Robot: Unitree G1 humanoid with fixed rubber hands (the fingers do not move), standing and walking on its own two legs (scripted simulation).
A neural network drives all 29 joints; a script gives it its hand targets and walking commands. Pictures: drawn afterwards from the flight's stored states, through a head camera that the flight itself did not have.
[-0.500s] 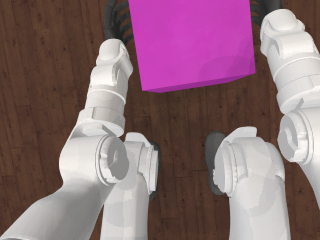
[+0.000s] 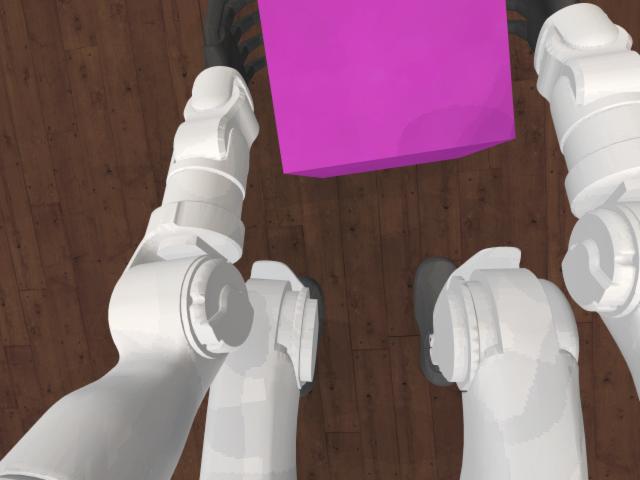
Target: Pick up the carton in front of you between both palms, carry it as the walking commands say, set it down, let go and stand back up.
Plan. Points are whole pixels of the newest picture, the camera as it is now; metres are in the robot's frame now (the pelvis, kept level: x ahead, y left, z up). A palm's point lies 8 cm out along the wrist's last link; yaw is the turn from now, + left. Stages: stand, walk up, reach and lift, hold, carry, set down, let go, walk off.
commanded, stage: set down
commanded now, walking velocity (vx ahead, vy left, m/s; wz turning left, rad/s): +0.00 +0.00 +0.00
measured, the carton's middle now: (380, 80) +0.52 -0.06 -0.24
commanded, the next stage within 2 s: let go in 1.34 s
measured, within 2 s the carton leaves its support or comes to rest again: neither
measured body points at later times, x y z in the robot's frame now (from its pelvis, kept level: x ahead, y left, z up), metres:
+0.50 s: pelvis +0.01 +0.00 +0.02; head +0.35 -0.06 +0.30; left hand +0.54 +0.11 -0.12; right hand +0.54 -0.27 -0.12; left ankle +0.12 +0.12 -0.33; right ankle +0.13 -0.12 -0.33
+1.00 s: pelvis +0.02 +0.00 +0.15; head +0.34 -0.06 +0.47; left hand +0.53 +0.11 +0.04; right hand +0.54 -0.29 +0.03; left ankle +0.12 +0.12 -0.33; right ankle +0.13 -0.12 -0.33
